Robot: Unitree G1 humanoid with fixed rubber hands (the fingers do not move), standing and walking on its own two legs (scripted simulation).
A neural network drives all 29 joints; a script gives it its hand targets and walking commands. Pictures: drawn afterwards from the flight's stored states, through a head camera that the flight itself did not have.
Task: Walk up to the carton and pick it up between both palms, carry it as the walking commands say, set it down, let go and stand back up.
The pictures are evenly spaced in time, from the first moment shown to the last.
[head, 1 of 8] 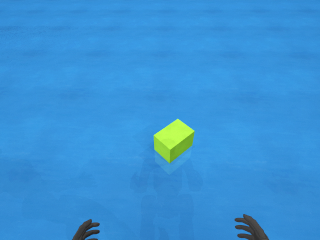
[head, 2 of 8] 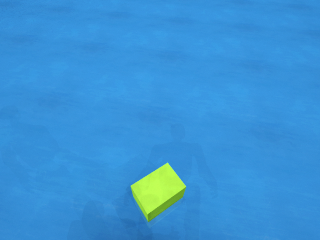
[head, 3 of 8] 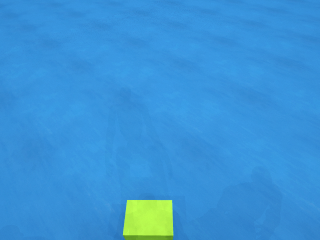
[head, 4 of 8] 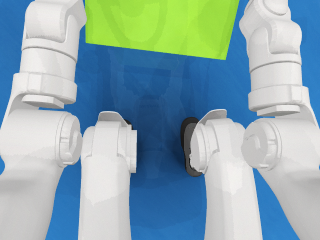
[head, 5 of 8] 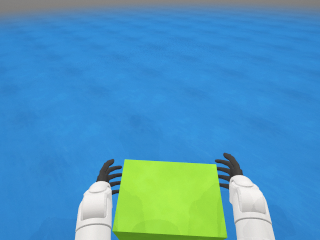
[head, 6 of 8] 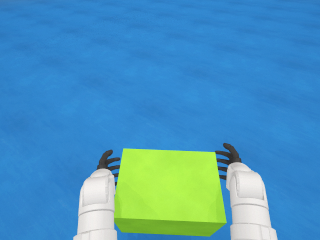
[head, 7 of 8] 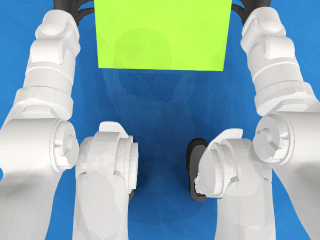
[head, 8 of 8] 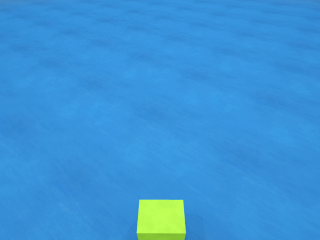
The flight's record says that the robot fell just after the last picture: no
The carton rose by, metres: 0.68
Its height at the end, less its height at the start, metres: +0.00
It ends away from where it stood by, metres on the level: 0.39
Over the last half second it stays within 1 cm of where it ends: yes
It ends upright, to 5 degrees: yes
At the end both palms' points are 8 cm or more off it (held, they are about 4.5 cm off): yes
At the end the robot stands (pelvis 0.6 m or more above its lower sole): yes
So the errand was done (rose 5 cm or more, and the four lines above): yes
